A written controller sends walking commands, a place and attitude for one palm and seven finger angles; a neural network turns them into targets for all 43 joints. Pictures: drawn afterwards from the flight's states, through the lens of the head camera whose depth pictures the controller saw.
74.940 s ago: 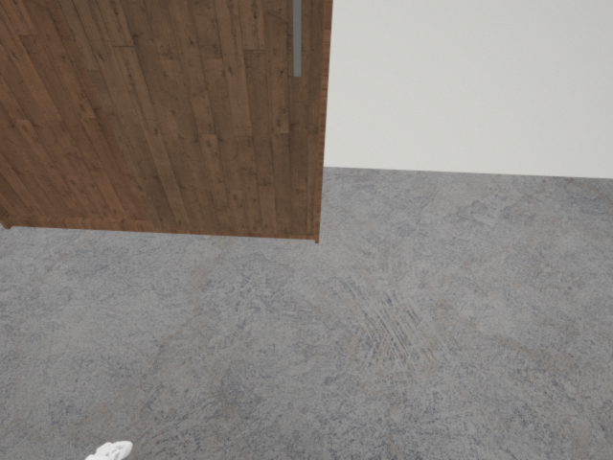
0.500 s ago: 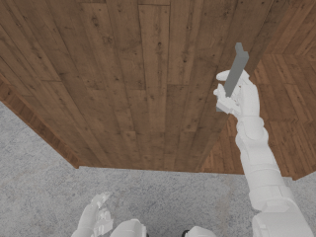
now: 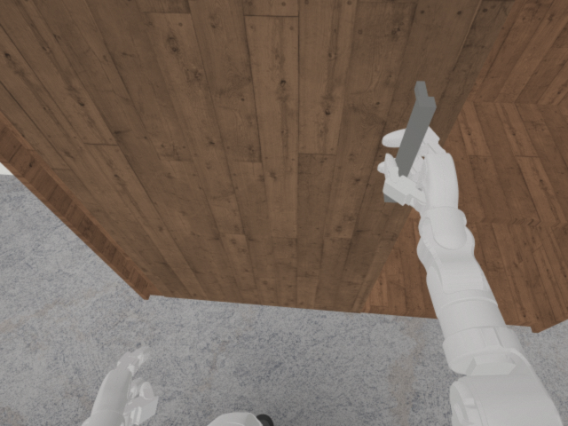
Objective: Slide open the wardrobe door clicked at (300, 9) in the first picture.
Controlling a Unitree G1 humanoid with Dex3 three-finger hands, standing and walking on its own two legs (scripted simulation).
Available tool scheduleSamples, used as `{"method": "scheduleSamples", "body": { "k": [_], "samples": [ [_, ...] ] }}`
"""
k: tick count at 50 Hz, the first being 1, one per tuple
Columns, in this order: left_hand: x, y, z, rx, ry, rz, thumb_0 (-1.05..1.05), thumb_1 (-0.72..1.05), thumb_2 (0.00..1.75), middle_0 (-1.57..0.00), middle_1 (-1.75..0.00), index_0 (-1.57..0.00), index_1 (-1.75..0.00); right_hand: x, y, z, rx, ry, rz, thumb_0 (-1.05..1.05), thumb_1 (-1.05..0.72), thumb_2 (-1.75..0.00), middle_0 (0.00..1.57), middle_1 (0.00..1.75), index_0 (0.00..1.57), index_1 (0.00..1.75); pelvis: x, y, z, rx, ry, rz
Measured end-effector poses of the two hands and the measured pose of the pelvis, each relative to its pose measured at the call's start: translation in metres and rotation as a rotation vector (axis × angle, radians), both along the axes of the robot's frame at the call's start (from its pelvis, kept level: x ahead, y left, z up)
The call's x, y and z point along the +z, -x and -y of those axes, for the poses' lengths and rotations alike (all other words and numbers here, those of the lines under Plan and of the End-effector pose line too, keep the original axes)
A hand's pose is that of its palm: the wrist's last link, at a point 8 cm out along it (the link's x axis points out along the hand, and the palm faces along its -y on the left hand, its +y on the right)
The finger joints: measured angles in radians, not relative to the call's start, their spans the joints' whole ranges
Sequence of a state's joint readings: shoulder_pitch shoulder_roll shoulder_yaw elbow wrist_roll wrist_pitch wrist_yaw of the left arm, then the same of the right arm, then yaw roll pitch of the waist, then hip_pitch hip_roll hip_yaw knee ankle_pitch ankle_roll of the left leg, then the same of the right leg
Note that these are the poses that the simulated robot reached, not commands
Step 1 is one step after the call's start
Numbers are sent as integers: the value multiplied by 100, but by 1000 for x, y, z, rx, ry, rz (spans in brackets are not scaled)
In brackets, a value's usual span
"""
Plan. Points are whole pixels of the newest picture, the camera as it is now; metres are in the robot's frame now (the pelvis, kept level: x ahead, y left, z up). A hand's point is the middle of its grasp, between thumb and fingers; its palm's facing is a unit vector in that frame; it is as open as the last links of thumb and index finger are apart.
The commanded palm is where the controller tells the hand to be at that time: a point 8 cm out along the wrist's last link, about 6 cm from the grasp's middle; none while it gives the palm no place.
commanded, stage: stop walking and hold the door there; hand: right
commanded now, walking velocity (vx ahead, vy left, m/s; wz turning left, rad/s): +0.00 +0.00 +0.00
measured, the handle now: (404, 148) +0.48 -0.13 +0.10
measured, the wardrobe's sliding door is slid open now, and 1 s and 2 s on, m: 0.59 0.59 0.59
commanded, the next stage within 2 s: loosen the grip on the handle in 0.22 s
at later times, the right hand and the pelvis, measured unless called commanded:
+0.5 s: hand (397, 176) +0.43 -0.12 +0.10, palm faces +0.02 +1.00 -0.03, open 6.7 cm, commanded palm +0.40 -0.16 +0.09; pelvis -0.01 +0.00 +0.00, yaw +0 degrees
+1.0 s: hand (391, 183) +0.43 -0.12 +0.08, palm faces -0.02 +1.00 -0.09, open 14.0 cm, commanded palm +0.40 -0.18 +0.09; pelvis -0.02 +0.00 -0.01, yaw +3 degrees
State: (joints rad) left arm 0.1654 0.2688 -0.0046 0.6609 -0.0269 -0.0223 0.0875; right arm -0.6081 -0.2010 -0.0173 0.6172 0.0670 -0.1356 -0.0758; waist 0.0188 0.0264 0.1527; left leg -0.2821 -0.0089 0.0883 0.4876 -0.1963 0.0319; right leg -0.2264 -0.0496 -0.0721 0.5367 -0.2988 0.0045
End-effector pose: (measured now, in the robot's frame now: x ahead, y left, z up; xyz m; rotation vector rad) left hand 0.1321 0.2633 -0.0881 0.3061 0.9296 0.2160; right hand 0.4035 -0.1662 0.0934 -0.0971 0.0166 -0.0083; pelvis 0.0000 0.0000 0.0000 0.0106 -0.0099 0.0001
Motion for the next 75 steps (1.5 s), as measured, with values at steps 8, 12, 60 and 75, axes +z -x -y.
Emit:
{"method": "scheduleSamples", "body": {
  "k": [8,12,60,75],
  "samples": [
    [-13,13,30,14,81,-25,1,91,90,-20,-30,-20,-30,2,1,0,0,5,-25,-7,-74,-77,39,134,37,140,0,0,5,9,0,-6],
    [-20,21,39,13,106,-52,1,90,90,-21,-30,-20,-30,3,1,0,-2,7,-34,-7,-74,-77,38,133,37,140,0,-1,7,10,2,-7],
    [-15,74,15,64,87,16,1,91,90,-21,-30,-20,-30,-11,-7,8,43,-21,-29,-1,54,-20,33,120,39,118,-12,15,9,48,24,-115],
    [-13,58,26,55,84,29,1,90,90,-21,-30,-20,-30,-5,6,74,-77,-3,-14,-2,54,-20,31,118,34,117,-12,7,18,49,16,-106]
  ]
}}
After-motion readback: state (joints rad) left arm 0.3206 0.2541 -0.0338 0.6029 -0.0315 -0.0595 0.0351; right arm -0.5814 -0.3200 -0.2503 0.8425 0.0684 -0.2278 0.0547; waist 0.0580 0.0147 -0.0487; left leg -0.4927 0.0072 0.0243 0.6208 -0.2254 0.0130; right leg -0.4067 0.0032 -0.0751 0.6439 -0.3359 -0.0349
